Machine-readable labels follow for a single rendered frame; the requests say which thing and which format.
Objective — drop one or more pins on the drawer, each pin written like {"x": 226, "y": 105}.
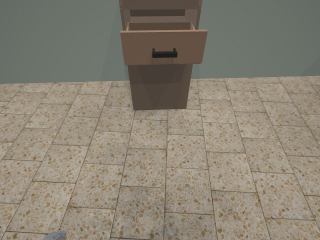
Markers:
{"x": 140, "y": 38}

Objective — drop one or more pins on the left robot hand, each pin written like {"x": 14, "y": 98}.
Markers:
{"x": 59, "y": 235}

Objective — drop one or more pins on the cabinet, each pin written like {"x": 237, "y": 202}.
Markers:
{"x": 161, "y": 86}

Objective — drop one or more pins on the handle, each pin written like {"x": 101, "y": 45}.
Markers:
{"x": 164, "y": 54}

